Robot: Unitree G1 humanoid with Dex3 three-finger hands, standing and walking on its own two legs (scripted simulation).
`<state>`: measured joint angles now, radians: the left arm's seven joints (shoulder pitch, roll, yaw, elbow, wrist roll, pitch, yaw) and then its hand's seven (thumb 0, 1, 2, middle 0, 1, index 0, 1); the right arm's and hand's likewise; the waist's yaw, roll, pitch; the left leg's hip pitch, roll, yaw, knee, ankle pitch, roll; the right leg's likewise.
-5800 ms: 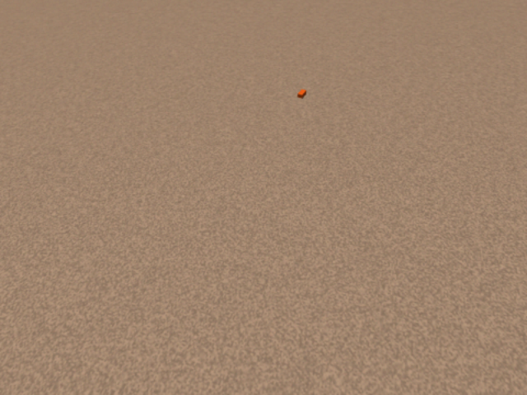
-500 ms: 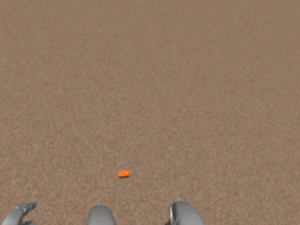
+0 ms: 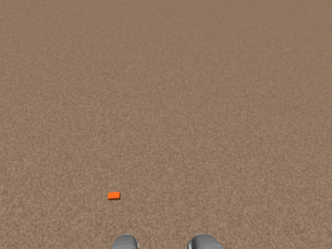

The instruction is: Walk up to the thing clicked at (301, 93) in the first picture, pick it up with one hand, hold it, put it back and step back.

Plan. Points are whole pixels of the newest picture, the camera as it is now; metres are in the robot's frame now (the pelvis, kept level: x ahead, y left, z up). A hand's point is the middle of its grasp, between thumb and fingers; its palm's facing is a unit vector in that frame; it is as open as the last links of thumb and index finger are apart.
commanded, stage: walk up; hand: left
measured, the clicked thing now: (114, 195) +0.47 +0.27 -0.73
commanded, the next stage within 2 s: stand in 1.82 s
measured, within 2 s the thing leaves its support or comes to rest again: neither
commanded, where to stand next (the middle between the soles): +0.12 +0.02 m, yaw +2 degrees
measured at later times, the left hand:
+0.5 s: hand out of the picture +0.04 +0.29 -0.13, palm faces +0.04 -0.87 -0.48, open 7.4 cm
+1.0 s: hand out of the picture +0.11 +0.28 -0.13, palm faces +0.01 -0.93 -0.37, open 7.4 cm
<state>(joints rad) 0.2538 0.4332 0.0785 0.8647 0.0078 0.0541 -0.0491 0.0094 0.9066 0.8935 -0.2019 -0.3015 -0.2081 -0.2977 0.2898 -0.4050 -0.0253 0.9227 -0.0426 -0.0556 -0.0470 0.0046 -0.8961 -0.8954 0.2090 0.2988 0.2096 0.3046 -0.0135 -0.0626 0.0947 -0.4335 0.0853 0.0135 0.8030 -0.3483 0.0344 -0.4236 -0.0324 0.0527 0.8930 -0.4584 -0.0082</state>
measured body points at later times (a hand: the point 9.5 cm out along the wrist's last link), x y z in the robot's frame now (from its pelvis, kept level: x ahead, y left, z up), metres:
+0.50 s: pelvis +0.01 -0.02 +0.00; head +0.06 -0.02 +0.45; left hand +0.03 +0.33 -0.10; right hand +0.15 -0.32 -0.12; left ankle +0.03 +0.13 -0.71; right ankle +0.03 -0.17 -0.70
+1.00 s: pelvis +0.02 +0.01 +0.03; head +0.04 +0.02 +0.48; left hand +0.11 +0.33 -0.10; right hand +0.11 -0.29 -0.10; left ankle +0.03 +0.13 -0.70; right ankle +0.04 -0.15 -0.70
